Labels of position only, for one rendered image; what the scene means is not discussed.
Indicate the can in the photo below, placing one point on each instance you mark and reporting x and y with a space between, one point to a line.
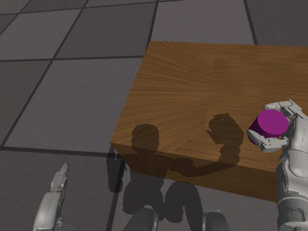
270 124

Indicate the right robot arm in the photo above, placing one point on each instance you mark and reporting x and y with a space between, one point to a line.
292 191

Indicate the right robot hand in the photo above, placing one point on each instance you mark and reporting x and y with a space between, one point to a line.
296 136

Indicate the left robot hand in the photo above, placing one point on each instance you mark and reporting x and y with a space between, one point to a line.
49 212

